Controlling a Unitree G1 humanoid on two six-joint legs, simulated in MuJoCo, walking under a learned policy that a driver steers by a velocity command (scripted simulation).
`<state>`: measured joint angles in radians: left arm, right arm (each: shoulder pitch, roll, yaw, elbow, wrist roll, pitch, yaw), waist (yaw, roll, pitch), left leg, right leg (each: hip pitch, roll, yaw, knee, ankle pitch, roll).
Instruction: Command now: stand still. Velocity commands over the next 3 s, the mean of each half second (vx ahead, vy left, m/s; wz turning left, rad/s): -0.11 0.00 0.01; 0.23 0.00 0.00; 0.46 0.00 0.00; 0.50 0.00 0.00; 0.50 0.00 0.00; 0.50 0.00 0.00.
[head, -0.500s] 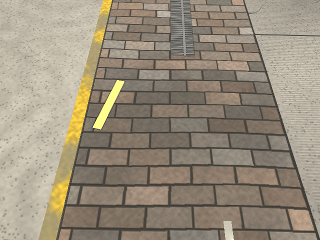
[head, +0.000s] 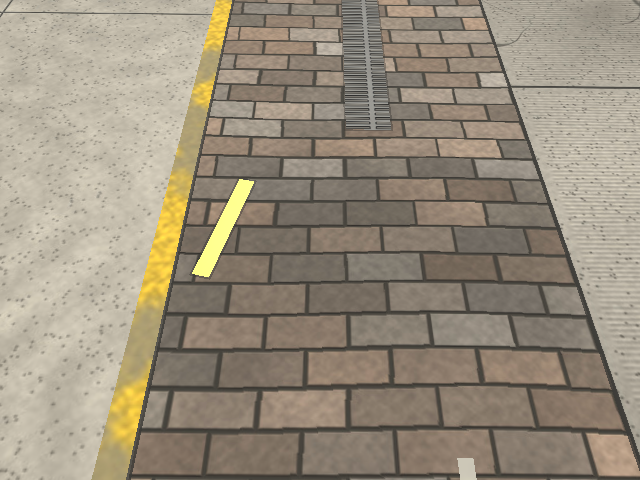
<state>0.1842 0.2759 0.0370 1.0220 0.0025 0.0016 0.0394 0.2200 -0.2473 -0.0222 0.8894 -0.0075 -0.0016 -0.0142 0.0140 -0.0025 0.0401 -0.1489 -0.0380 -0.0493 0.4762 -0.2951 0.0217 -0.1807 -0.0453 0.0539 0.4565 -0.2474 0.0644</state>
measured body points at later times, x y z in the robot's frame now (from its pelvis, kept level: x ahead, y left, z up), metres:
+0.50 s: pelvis -0.06 -0.05 -0.01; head -0.02 -0.07 +0.44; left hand +0.01 +0.24 -0.13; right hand +0.06 -0.34 -0.14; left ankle -0.06 +0.11 -0.69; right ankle -0.04 -0.14 -0.74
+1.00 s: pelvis -0.06 -0.04 +0.01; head -0.06 -0.02 +0.46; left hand +0.05 +0.23 -0.12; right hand -0.09 -0.31 -0.13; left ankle -0.13 +0.07 -0.74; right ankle -0.02 -0.16 -0.68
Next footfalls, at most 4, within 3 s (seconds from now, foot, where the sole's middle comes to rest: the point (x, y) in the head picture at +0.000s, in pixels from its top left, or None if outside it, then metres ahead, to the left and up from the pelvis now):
0.90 left None -0.09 0.07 -0.78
1.30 right None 0.23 -0.21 -0.78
1.86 left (328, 458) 0.56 0.02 -0.78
2.40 right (430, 339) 0.86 -0.23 -0.78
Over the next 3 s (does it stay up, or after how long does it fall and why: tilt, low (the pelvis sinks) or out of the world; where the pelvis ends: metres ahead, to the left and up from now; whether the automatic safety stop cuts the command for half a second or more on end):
stays up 1.03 -0.09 -0.02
